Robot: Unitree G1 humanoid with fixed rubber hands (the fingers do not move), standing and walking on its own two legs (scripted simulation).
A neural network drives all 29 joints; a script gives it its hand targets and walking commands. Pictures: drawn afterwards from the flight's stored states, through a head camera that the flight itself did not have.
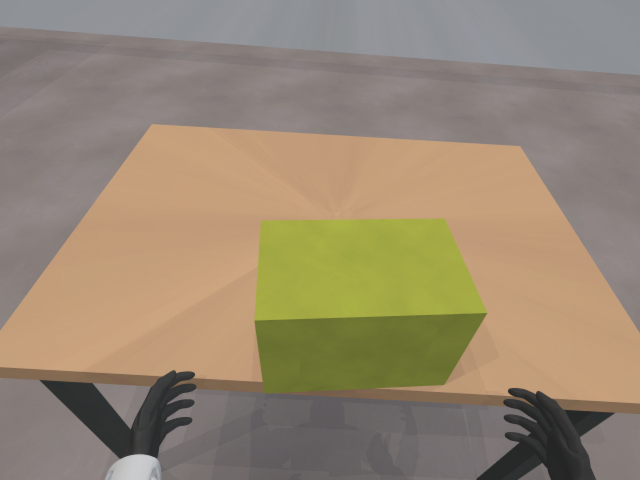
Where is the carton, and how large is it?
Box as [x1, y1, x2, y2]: [254, 218, 486, 393]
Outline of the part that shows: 444,218 261,221 254,320 264,393 444,384 486,314 484,306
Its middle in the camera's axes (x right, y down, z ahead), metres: +0.05 +0.10 +0.57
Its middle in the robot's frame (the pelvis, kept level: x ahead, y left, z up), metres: +0.37 -0.03 +0.01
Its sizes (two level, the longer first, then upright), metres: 0.272 0.169 0.189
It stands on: a table, 0.70 m high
